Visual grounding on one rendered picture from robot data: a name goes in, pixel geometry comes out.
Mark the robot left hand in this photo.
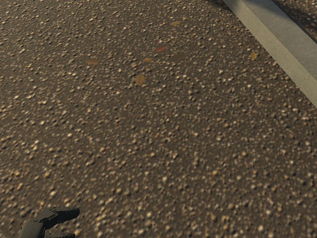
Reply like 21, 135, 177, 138
18, 206, 80, 238

